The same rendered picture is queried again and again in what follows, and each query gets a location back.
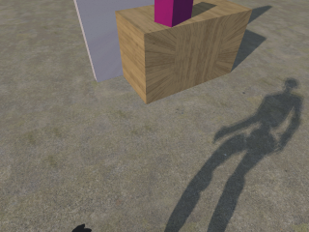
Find carton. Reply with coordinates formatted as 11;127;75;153
154;0;194;28

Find pedestal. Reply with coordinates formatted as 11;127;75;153
115;0;253;104

